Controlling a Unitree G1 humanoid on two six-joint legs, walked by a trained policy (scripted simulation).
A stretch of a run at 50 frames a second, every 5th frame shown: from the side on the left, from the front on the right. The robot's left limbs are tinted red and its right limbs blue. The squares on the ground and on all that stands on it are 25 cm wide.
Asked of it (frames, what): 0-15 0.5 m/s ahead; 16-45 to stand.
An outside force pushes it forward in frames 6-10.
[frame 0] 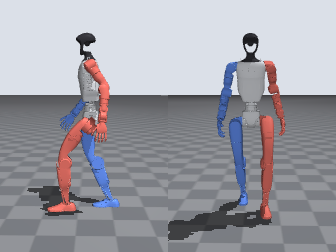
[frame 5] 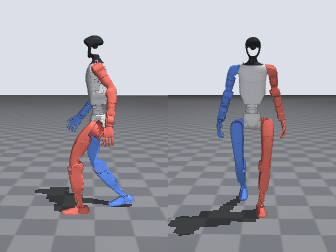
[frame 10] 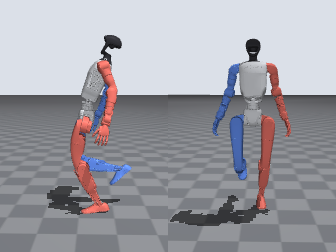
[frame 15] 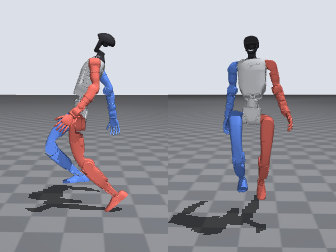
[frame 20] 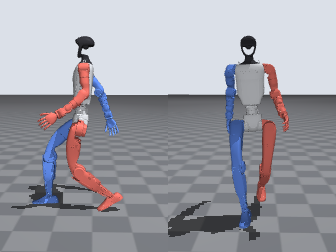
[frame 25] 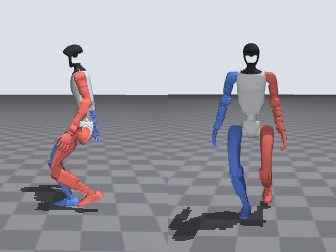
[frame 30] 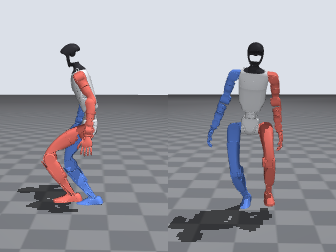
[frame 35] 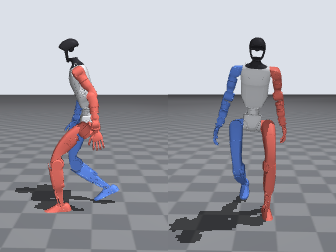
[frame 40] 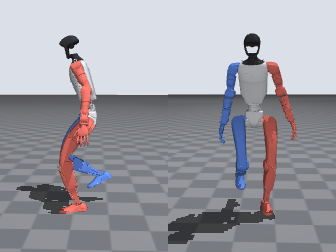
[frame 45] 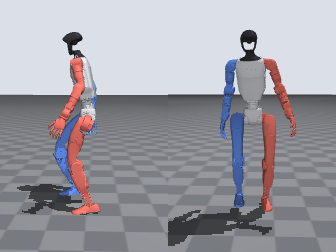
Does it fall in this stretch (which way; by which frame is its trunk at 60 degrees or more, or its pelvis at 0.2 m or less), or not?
no
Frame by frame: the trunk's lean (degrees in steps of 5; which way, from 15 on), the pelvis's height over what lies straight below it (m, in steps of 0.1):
0: 5, 0.8
5: 5, 0.7
10: 25 backward, 0.8
15: 25 backward, 0.8
20: 5, 0.7
25: 15 forward, 0.7
30: 20 forward, 0.7
35: 20 forward, 0.7
40: 20 forward, 0.7
45: 15 forward, 0.8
